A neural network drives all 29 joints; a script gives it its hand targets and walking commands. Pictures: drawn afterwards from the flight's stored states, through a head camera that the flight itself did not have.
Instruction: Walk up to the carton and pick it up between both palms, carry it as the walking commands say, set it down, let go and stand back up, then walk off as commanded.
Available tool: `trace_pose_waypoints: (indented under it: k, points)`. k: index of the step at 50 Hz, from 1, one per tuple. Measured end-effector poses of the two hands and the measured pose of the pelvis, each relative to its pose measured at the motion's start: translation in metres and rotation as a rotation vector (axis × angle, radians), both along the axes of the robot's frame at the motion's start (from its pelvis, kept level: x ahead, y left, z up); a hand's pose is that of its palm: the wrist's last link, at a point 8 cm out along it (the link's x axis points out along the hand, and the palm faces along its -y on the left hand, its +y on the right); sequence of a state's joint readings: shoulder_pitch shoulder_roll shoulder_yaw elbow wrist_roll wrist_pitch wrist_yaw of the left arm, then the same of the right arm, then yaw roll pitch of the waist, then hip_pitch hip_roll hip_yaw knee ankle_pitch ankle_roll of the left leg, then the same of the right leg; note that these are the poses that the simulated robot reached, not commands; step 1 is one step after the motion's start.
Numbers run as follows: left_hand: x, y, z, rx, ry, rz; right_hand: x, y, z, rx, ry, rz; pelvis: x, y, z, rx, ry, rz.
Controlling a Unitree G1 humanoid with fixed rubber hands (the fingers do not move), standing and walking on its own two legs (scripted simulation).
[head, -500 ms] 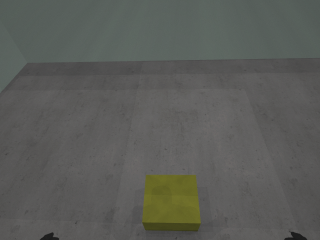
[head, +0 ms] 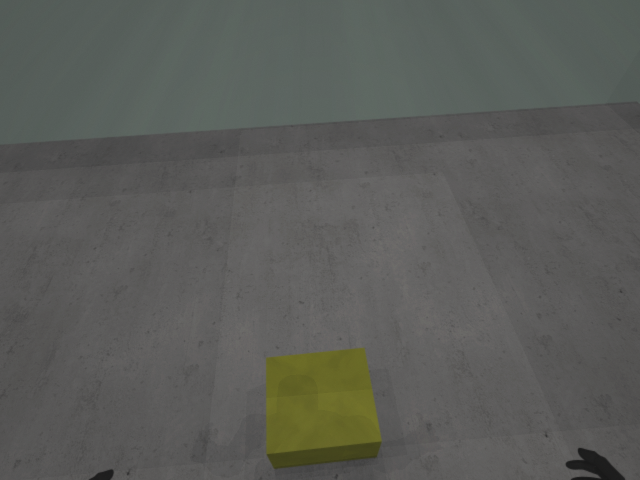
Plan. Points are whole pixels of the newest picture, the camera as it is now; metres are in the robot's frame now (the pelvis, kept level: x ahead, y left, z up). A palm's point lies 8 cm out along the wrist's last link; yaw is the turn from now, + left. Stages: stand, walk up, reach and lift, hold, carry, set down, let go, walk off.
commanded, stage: walk up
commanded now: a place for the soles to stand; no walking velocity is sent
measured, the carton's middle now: (320, 406) +0.46 +0.03 -0.68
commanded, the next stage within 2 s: reach and lift in 0.64 s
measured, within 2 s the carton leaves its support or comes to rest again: neither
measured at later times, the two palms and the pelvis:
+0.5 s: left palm out of the picture +0.12 +0.32 -0.08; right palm out of the picture +0.10 -0.32 -0.08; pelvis +0.00 +0.00 +0.01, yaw -2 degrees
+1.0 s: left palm out of the picture +0.17 +0.31 -0.09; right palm (559, 441) +0.20 -0.29 -0.09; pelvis +0.00 +0.01 -0.01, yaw +6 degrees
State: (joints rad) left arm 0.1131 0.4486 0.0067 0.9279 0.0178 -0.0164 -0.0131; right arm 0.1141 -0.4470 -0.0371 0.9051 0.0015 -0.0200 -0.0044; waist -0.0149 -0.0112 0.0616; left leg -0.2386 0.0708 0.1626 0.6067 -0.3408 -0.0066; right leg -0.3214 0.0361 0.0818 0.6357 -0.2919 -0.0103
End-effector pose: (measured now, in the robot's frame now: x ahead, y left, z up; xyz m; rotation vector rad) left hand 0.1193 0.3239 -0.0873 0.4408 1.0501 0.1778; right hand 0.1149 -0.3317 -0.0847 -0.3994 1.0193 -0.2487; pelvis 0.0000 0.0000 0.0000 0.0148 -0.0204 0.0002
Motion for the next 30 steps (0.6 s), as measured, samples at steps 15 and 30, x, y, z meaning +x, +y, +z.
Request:
trace_pose_waypoints:
  k: [15,30]
  points:
    - [0.009,-0.009,0.011,-0.013,-0.006,-0.005,-0.009,0.005,0.0,0.037,0.041,-0.025,-0.002,0.0,0.011,0.005,0.002,-0.02]
    - [0.0,-0.004,0.006,-0.015,0.037,0.005,-0.014,0.009,0.001,0.042,0.053,-0.048,-0.004,0.004,0.013,0.004,-0.006,-0.036]
